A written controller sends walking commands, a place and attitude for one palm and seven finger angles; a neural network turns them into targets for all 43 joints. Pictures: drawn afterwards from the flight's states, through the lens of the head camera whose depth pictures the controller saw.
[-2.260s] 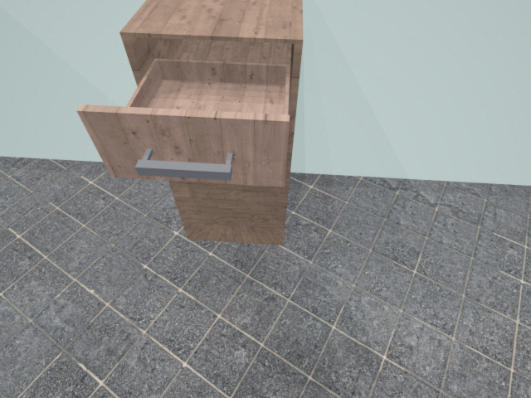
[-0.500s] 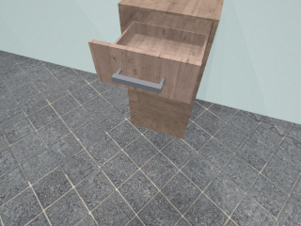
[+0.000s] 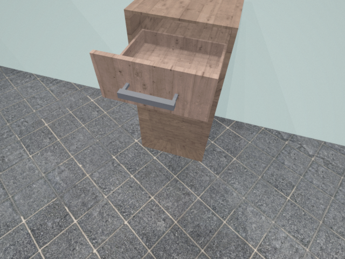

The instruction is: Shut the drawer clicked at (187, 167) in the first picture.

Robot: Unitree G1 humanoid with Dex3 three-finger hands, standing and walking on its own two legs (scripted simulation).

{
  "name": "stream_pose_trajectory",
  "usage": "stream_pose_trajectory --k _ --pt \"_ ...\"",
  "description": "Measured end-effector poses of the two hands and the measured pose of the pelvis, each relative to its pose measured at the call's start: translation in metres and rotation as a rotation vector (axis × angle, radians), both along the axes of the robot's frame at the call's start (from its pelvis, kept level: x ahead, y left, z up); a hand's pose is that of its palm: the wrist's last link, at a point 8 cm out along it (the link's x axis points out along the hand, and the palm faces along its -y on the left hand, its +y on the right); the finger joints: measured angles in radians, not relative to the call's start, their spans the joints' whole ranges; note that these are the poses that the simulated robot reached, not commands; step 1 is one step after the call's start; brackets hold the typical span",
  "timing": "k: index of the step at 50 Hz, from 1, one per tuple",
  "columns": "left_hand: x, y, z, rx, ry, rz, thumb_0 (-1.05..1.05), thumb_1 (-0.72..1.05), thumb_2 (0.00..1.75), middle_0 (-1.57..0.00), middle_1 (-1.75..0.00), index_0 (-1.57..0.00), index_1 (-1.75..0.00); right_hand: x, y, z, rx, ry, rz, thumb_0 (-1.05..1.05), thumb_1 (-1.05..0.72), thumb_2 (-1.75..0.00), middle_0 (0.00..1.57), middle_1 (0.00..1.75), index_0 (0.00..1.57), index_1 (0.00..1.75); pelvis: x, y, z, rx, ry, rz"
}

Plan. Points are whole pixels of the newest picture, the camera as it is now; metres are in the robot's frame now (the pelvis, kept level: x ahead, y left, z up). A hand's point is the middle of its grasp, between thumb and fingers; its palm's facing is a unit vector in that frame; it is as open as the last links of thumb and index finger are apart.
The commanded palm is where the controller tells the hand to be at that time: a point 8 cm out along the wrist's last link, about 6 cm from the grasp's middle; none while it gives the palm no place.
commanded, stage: look at it before walking up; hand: left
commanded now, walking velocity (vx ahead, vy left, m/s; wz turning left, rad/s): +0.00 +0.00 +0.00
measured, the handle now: (148, 95) +0.56 +0.11 +0.04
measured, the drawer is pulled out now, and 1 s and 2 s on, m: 0.30 0.30 0.30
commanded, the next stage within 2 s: turn to face it in 0.18 s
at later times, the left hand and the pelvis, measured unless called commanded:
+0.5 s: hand out of the picture +0.03 +0.21 -0.18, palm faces -0.01 -0.97 -0.23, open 7.4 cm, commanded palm none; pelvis +0.00 +0.01 +0.00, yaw -3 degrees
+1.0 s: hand out of the picture +0.08 +0.21 -0.18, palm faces -0.12 -0.97 -0.22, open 7.4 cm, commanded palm none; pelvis -0.02 +0.02 -0.01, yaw -9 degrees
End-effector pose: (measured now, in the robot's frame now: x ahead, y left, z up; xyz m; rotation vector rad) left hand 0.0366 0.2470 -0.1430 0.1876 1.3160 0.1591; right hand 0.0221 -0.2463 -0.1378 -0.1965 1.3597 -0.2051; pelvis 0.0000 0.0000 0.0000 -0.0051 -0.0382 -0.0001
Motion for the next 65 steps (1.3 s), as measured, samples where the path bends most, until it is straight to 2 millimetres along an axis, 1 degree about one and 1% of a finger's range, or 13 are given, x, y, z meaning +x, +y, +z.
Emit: stream_pose_trajectory --k 5,10,22,31,37,40,44,48,52,55,58,60,65 --pt "0.009 0.002 0.001 0.006 -0.014 -0.008 0.0 0.91 0.9 -0.2 -0.3 -0.2 -0.3 -0.002 0.001 0.0 0.003 0.008 -0.004 0.01 -0.91 -0.9 0.2 0.3 0.2 0.3 0.002 0.0 0.0 0.0 0.003 -0.002" --pt "0.011 0.006 0.003 0.014 -0.011 -0.009 0.0 0.91 0.9 -0.2 -0.3 -0.2 -0.3 -0.001 0.004 -0.001 0.009 0.008 -0.006 0.01 -0.91 -0.9 0.2 0.3 0.2 0.3 0.004 0.001 0.0 0.001 0.005 -0.003" --pt "-0.003 0.009 -0.001 0.013 0.037 -0.002 0.0 0.91 0.9 -0.2 -0.3 -0.2 -0.3 0.008 0.009 -0.003 0.006 -0.02 -0.02 0.01 -0.91 -0.9 0.2 0.3 0.2 0.3 0.004 0.005 -0.002 -0.001 0.006 -0.031" --pt "-0.006 0.009 -0.009 -0.003 0.07 -0.036 0.01 0.91 0.9 -0.2 -0.3 -0.2 -0.3 -0.005 0.01 -0.007 -0.006 -0.032 -0.07 0.01 -0.91 -0.9 0.2 0.3 0.2 0.3 -0.006 0.008 -0.009 0.0 0.017 -0.082" --pt "0.002 0.008 -0.008 0.009 0.044 -0.07 0.01 0.91 0.9 -0.2 -0.3 -0.2 -0.3 -0.017 0.002 -0.011 -0.015 -0.028 -0.098 0.01 -0.91 -0.9 0.2 0.3 0.2 0.3 -0.014 0.006 -0.012 -0.001 0.025 -0.099" --pt "0.008 0.01 -0.009 0.007 0.03 -0.083 0.01 0.91 0.9 -0.2 -0.3 -0.2 -0.3 -0.02 0.001 -0.01 -0.025 -0.032 -0.111 0.01 -0.91 -0.9 0.2 0.3 0.2 0.3 -0.014 0.01 -0.012 -0.004 0.022 -0.101" --pt "0.018 0.016 -0.013 -0.008 0.014 -0.099 0.01 0.91 0.9 -0.2 -0.3 -0.2 -0.3 -0.021 0.007 -0.005 -0.046 -0.054 -0.125 0.01 -0.91 -0.9 0.2 0.3 0.2 0.3 -0.014 0.02 -0.013 -0.003 0.015 -0.121" --pt "0.033 0.017 -0.011 -0.009 -0.005 -0.123 0.01 0.91 0.9 -0.2 -0.3 -0.2 -0.3 -0.029 0.015 0.002 -0.047 -0.075 -0.129 0.01 -0.91 -0.9 0.2 0.3 0.2 0.3 -0.019 0.021 -0.009 -0.006 0.022 -0.152" --pt "0.046 0.011 -0.001 -0.005 -0.043 -0.152 0.01 0.91 0.9 -0.2 -0.3 -0.2 -0.3 -0.04 0.018 0.003 -0.024 -0.058 -0.128 0.01 -0.9 -0.9 0.2 0.3 0.2 0.3 -0.027 0.017 -0.003 -0.016 0.035 -0.167" --pt "0.049 0.001 0.005 -0.001 -0.066 -0.179 0.01 0.91 0.9 -0.2 -0.3 -0.2 -0.3 -0.05 0.014 -0.004 0.005 -0.049 -0.144 0.01 -0.9 -0.9 0.2 0.3 0.2 0.3 -0.029 0.009 -0.004 -0.016 0.041 -0.179" --pt "0.044 -0.007 0.0 0.018 -0.08 -0.194 0.0 0.91 0.9 -0.2 -0.3 -0.2 -0.3 -0.058 0.005 -0.017 0.035 -0.041 -0.175 0.01 -0.9 -0.9 0.2 0.3 0.21 0.3 -0.027 -0.003 -0.014 0.018 0.045 -0.193" --pt "0.033 -0.012 0.002 0.017 -0.051 -0.184 0.0 0.91 0.9 -0.2 -0.3 -0.2 -0.3 -0.058 -0.001 -0.018 0.047 -0.024 -0.175 0.01 -0.9 -0.9 0.2 0.3 0.2 0.3 -0.023 -0.005 -0.012 0.004 0.033 -0.182" --pt "0.004 -0.018 0.004 -0.006 0.053 -0.147 0.0 0.91 0.9 -0.2 -0.3 -0.2 -0.3 -0.039 -0.009 -0.006 0.042 -0.033 -0.177 0.01 -0.91 -0.9 0.2 0.3 0.2 0.3 -0.003 -0.006 -0.003 0.01 0.028 -0.181"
